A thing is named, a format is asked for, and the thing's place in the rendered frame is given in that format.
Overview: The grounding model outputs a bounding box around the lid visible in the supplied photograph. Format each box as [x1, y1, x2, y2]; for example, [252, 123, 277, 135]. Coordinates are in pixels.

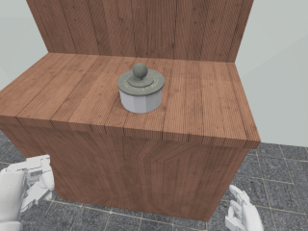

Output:
[117, 68, 165, 97]

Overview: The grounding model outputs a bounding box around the left robot forearm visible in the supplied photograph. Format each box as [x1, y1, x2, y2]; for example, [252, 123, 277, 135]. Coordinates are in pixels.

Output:
[0, 221, 23, 231]

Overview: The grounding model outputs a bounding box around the left robot hand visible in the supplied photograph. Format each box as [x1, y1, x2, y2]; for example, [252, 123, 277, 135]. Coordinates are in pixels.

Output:
[0, 154, 55, 222]

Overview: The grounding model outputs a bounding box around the table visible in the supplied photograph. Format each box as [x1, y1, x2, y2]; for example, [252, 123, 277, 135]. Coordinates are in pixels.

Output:
[0, 0, 261, 222]

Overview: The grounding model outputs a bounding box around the right robot hand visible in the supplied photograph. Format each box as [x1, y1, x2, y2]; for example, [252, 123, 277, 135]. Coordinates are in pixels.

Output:
[225, 185, 264, 231]

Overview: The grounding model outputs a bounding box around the knob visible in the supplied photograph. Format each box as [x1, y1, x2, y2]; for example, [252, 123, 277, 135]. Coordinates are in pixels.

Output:
[133, 63, 148, 79]

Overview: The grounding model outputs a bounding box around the pot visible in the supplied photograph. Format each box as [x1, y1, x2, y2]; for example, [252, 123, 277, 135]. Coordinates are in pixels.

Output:
[119, 90, 162, 114]

